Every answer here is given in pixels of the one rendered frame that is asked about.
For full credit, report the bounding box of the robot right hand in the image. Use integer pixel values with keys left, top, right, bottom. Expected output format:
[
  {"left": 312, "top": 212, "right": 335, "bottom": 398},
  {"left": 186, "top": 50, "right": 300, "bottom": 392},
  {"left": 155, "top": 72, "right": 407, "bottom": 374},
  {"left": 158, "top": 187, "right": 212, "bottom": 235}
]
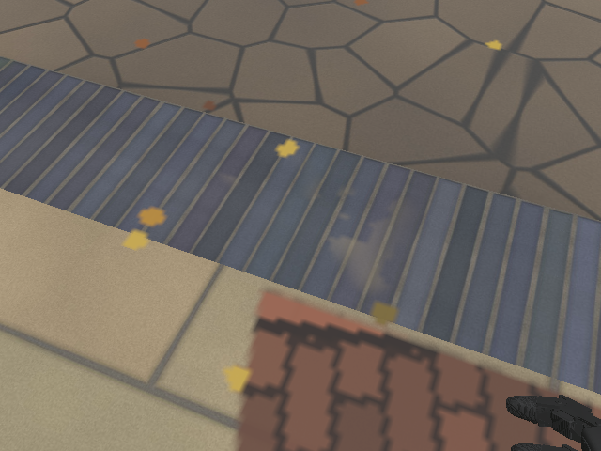
[{"left": 506, "top": 395, "right": 601, "bottom": 451}]

